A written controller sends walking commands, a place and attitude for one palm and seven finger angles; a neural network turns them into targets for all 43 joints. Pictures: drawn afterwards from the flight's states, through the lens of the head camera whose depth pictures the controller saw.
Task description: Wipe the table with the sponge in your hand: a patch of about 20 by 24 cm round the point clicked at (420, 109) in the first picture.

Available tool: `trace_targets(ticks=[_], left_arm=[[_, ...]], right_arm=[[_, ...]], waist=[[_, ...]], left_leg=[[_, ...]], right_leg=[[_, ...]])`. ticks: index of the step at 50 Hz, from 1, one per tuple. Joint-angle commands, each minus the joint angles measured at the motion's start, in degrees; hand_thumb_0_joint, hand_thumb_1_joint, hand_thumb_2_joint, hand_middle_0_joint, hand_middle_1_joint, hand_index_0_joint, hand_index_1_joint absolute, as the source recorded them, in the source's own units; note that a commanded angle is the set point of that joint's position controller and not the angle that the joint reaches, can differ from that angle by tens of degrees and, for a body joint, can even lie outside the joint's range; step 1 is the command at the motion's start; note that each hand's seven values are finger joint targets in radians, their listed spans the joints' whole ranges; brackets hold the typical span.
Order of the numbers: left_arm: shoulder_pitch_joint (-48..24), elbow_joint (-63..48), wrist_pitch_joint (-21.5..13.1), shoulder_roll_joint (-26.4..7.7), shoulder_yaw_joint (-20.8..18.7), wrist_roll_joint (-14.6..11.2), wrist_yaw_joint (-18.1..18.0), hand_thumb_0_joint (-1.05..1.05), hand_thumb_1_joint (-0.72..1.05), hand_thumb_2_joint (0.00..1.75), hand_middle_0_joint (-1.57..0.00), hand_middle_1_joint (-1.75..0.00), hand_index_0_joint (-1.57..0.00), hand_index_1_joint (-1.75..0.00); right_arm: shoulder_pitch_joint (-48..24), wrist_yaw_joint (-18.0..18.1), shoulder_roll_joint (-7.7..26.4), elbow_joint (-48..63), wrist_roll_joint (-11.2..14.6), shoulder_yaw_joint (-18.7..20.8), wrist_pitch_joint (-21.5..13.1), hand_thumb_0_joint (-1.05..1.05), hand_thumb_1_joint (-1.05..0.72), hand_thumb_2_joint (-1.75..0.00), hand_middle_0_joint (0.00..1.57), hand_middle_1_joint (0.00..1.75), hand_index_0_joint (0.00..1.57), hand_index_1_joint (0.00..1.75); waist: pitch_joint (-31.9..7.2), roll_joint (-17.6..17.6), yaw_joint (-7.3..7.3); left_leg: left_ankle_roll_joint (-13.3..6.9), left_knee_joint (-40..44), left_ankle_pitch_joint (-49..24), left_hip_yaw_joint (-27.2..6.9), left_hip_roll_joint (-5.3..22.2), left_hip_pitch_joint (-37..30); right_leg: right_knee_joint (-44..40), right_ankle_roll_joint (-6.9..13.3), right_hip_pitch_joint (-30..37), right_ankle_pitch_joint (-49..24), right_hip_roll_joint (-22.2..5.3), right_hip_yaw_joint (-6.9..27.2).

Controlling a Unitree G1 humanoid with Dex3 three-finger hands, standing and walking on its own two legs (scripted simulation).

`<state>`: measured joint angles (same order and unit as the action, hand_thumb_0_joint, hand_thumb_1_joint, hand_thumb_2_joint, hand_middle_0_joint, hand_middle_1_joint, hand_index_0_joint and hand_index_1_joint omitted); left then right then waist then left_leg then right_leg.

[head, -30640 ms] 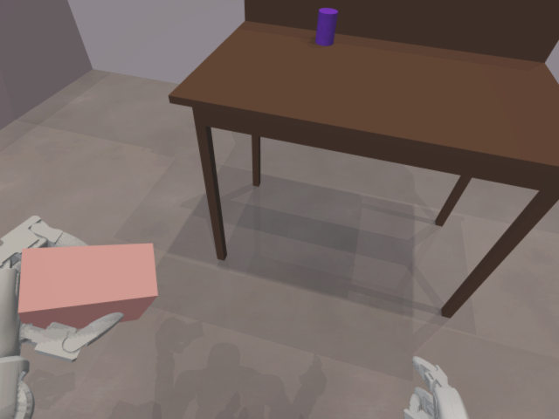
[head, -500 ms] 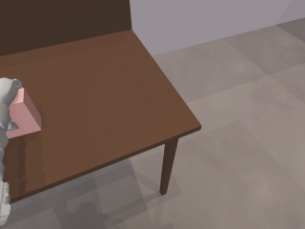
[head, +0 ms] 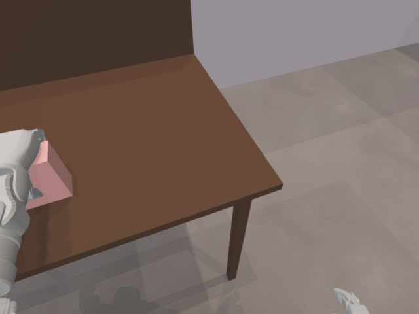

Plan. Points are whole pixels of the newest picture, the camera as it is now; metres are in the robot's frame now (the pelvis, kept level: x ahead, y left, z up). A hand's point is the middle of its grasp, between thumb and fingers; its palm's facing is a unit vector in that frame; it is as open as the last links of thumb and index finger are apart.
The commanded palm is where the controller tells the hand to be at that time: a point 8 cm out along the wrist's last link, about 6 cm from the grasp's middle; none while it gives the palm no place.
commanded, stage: wipe back along the first lane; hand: left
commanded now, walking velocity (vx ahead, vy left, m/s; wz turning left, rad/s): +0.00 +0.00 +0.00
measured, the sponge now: (34, 183) +0.32 +0.39 +0.06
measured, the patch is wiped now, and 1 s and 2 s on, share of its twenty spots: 1.00 1.00 1.00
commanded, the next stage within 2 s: lift the sponge slowly off the table in 0.60 s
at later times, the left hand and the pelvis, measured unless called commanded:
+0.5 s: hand (27, 192) +0.28 +0.35 +0.10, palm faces +0.00 +0.01 -1.00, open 9.9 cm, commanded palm +0.24 +0.34 +0.13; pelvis +0.00 -0.01 +0.00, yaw +1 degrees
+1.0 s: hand (28, 206) +0.25 +0.34 +0.10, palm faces -0.01 +0.00 -1.00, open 9.9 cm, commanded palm +0.22 +0.33 +0.15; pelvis +0.00 -0.01 +0.00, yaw +1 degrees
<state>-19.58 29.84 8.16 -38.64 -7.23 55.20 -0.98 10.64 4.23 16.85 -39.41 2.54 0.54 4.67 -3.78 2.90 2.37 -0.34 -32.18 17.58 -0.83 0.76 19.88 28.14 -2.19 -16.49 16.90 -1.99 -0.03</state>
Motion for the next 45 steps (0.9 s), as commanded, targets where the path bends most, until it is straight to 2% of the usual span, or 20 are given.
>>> trace_targets(ticks=[1, 2, 3, 6, 7, 9, 15, 17, 18, 22, 23, 25, 28, 30, 33, 35, 38, 41, 43, 45], left_arm=[[-1.8, -6.9, 0.4, -12.3, -1.9, 0.1, 2.3, 0.00, 0.10, 1.30, -1.20, -1.60, -1.20, -1.60], [-1.9, -8.5, 0.7, -10.9, -0.8, -0.1, 2.5, 0.00, 0.10, 1.30, -1.20, -1.60, -1.20, -1.60], [-2.1, -10.1, 0.7, -12.3, -2.2, -0.3, 2.6, 0.00, 0.10, 1.30, -1.20, -1.60, -1.20, -1.60], [-0.5, -10.4, 1.7, -11.6, -1.6, 0.0, 2.7, 0.00, 0.10, 1.30, -1.20, -1.60, -1.20, -1.60], [-0.1, -10.8, 1.8, -10.2, -0.4, 0.1, 2.8, 0.00, 0.10, 1.30, -1.20, -1.60, -1.20, -1.60], [1.9, -14.6, 1.7, -9.4, -0.5, -0.4, 2.9, 0.00, 0.10, 1.30, -1.20, -1.60, -1.20, -1.60], [8.4, -18.9, 3.6, -7.6, -0.8, -1.7, 2.5, 0.00, 0.10, 1.30, -1.20, -1.60, -1.20, -1.60], [6.5, -20.8, 4.3, -6.1, 0.9, -1.7, 2.4, 0.00, 0.10, 1.30, -1.20, -1.60, -1.20, -1.60], [6.7, -21.3, 4.5, -7.9, -1.0, -1.6, 2.4, 0.00, 0.10, 1.30, -1.20, -1.60, -1.20, -1.60], [9.1, -22.0, 5.3, -6.6, 0.0, -2.3, 2.8, 0.00, 0.10, 1.30, -1.20, -1.60, -1.20, -1.60], [9.6, -23.2, 5.4, -8.0, -1.6, -2.3, 2.9, 0.00, 0.10, 1.30, -1.20, -1.60, -1.20, -1.60], [12.3, -22.5, 5.7, -6.2, -0.5, -2.7, 3.1, 0.00, 0.10, 1.30, -1.20, -1.60, -1.20, -1.60], [11.4, -25.7, 5.9, -8.0, -1.8, -2.5, 3.1, 0.00, 0.10, 1.30, -1.20, -1.60, -1.20, -1.60], [14.4, -25.0, 6.0, -5.1, 0.1, -2.7, 3.1, 0.00, 0.10, 1.30, -1.20, -1.60, -1.20, -1.60], [16.5, -28.9, 6.5, -6.7, -2.0, -3.3, 2.8, 0.00, 0.10, 1.30, -1.20, -1.60, -1.20, -1.60], [17.6, -27.8, 6.8, -6.2, -1.8, -3.6, 2.6, 0.00, 0.10, 1.30, -1.20, -1.60, -1.20, -1.60], [12.3, -31.4, 6.9, -8.2, -2.6, -3.3, 2.3, 0.00, 0.10, 1.30, -1.20, -1.60, -1.20, -1.60], [13.9, -31.6, 7.0, -8.0, -2.6, -3.5, 2.2, 0.00, 0.10, 1.30, -1.20, -1.60, -1.20, -1.60], [12.2, -33.6, 6.7, -10.5, -4.8, -3.4, 2.0, 0.00, 0.10, 1.30, -1.20, -1.60, -1.20, -1.60], [14.1, -32.7, 6.5, -8.6, -3.6, -3.6, 2.0, 0.00, 0.10, 1.30, -1.20, -1.60, -1.20, -1.60]], right_arm=[[-4.5, 0.6, 8.3, 7.2, -0.2, 2.3, -2.3, 0.00, -0.90, -0.90, 0.20, 0.30, 0.20, 0.30], [-4.9, 0.7, 8.1, 7.4, -0.2, 2.2, -2.4, 0.00, -0.90, -0.90, 0.20, 0.30, 0.20, 0.30], [-5.4, 0.8, 8.2, 7.6, -0.3, 2.1, -2.5, 0.00, -0.90, -0.90, 0.20, 0.30, 0.20, 0.30], [-5.6, 1.0, 8.1, 7.2, -0.4, 2.0, -2.7, 0.00, -0.90, -0.90, 0.20, 0.30, 0.20, 0.30], [-5.9, 1.1, 7.9, 7.2, -0.4, 1.9, -2.8, 0.00, -0.90, -0.90, 0.20, 0.30, 0.20, 0.30], [-6.5, 0.9, 7.5, 7.9, -0.5, 1.9, -3.2, 0.00, -0.90, -0.90, 0.20, 0.30, 0.20, 0.30], [-8.2, 0.9, 7.3, 8.2, -0.6, 1.6, -3.7, 0.00, -0.90, -0.90, 0.20, 0.30, 0.20, 0.30], [-8.8, 1.1, 7.1, 8.3, -0.7, 1.5, -3.8, 0.00, -0.90, -0.90, 0.20, 0.30, 0.20, 0.30], [-9.3, 1.1, 7.3, 8.4, -0.8, 1.4, -3.9, 0.00, -0.90, -0.90, 0.20, 0.30, 0.20, 0.30], [-10.1, 1.5, 6.9, 8.3, -0.8, 1.1, -4.1, 0.00, -0.90, -0.90, 0.20, 0.30, 0.20, 0.30], [-10.6, 1.4, 6.9, 8.6, -0.8, 1.0, -4.1, 0.00, -0.90, -0.90, 0.20, 0.30, 0.20, 0.30], [-10.4, 1.5, 6.6, 8.3, -0.8, 0.8, -4.2, 0.00, -0.90, -0.90, 0.20, 0.30, 0.20, 0.30], [-11.5, 1.5, 6.8, 8.9, -1.0, 0.8, -4.3, 0.00, -0.90, -0.90, 0.20, 0.30, 0.20, 0.30], [-11.1, 1.4, 6.4, 8.7, -0.9, 0.6, -4.5, 0.00, -0.90, -0.90, 0.20, 0.30, 0.20, 0.30], [-12.2, 1.2, 6.5, 9.5, -1.1, 0.7, -4.6, 0.00, -0.90, -0.90, 0.20, 0.30, 0.20, 0.30], [-11.6, 1.4, 6.4, 8.7, -1.0, 0.7, -4.7, 0.00, -0.90, -0.90, 0.20, 0.30, 0.20, 0.30], [-13.0, 1.8, 6.6, 9.3, -1.1, 0.6, -4.9, 0.00, -0.90, -0.90, 0.20, 0.30, 0.20, 0.30], [-12.6, 1.9, 6.3, 8.7, -1.1, 0.6, -4.9, 0.00, -0.90, -0.90, 0.20, 0.30, 0.20, 0.30], [-13.3, 2.0, 6.3, 9.2, -1.3, 0.4, -5.3, 0.00, -0.90, -0.90, 0.20, 0.30, 0.20, 0.30], [-12.9, 2.1, 5.9, 8.7, -1.3, 0.4, -5.3, 0.00, -0.90, -0.90, 0.20, 0.30, 0.20, 0.30]], waist=[[-9.7, -1.9, 1.39], [-9.7, -1.8, 1.20], [-10.5, -1.3, 1.65], [-8.8, -1.5, 1.39], [-8.5, -1.8, 1.32], [-10.8, -1.1, 1.81], [-8.3, -2.3, 2.23], [-8.2, -2.4, 2.00], [-8.6, -3.1, 2.40], [-7.4, -3.3, 2.62], [-7.9, -2.6, 3.00], [-6.2, -3.7, 2.91], [-7.3, -2.6, 3.30], [-5.8, -3.0, 3.01], [-7.4, -2.5, 3.85], [-5.6, -3.4, 3.35], [-6.9, -2.0, 3.42], [-6.9, -1.1, 3.77], [-8.8, -1.0, 4.08], [-7.4, -1.2, 3.84]], left_leg=[[-1.6, 3.1, -23.2, 2.4, -2.6, -4.3], [-1.6, 3.1, -23.2, 2.4, -2.6, -4.6], [-1.6, 3.3, -23.9, 2.1, -2.5, -5.0], [-1.5, 3.4, -22.2, 2.4, -2.8, -4.6], [-1.5, 3.3, -22.3, 2.4, -2.8, -4.7], [-1.6, 2.9, -24.8, 2.1, -2.6, -6.0], [-1.4, 3.1, -24.3, 2.1, -2.6, -5.6], [-1.5, 3.5, -22.5, 2.1, -2.8, -5.9], [-1.5, 3.5, -22.4, 2.0, -2.7, -6.1], [-1.4, 3.8, -20.8, 2.5, -3.2, -5.7], [-1.4, 3.8, -21.0, 2.2, -3.0, -6.0], [-1.4, 4.0, -20.8, 2.4, -3.0, -5.4], [-1.3, 4.0, -20.2, 2.3, -3.0, -6.2], [-1.2, 4.0, -20.4, 2.5, -3.1, -5.7], [-1.2, 3.8, -21.4, 2.3, -3.0, -6.6], [-1.2, 3.8, -20.7, 2.6, -3.0, -5.8], [-1.2, 4.3, -19.4, 2.5, -3.1, -6.9], [-1.2, 4.4, -21.2, 2.6, -3.4, -7.1], [-1.3, 4.1, -22.0, 2.3, -3.4, -8.1], [-1.3, 4.2, -22.5, 2.5, -3.5, -7.7]], right_leg=[[-0.6, 4.4, 6.8, -19.7, 4.5, -3.8], [-0.7, 4.3, 6.7, -19.7, 4.5, -3.9], [-0.7, 4.5, 7.3, -20.0, 4.4, -3.5], [-0.8, 4.3, 6.4, -18.8, 4.5, -3.9], [-0.7, 4.4, 6.3, -18.9, 4.6, -4.0], [-0.2, 4.3, 7.4, -19.8, 4.4, -3.7], [-0.2, 4.1, 7.4, -20.0, 4.4, -4.1], [-0.5, 4.1, 7.2, -19.0, 4.4, -4.1], [-0.6, 4.3, 7.8, -19.3, 4.5, -3.7], [-0.6, 4.0, 8.4, -19.4, 4.2, -4.0], [-0.7, 4.3, 8.8, -19.2, 4.3, -3.6], [-0.6, 4.0, 8.6, -19.0, 4.2, -4.2], [-0.8, 4.2, 9.1, -18.8, 4.3, -3.5], [-0.7, 4.0, 8.6, -18.6, 4.3, -4.1], [-0.6, 4.1, 9.9, -20.1, 4.3, -3.4], [-0.5, 3.9, 9.1, -19.6, 4.2, -3.9], [-1.0, 4.1, 9.1, -18.1, 4.4, -3.4], [-0.9, 4.0, 9.9, -19.4, 4.2, -3.9], [-0.8, 4.2, 10.8, -20.1, 4.4, -3.4], [-0.9, 3.9, 10.4, -20.2, 4.4, -3.9]])
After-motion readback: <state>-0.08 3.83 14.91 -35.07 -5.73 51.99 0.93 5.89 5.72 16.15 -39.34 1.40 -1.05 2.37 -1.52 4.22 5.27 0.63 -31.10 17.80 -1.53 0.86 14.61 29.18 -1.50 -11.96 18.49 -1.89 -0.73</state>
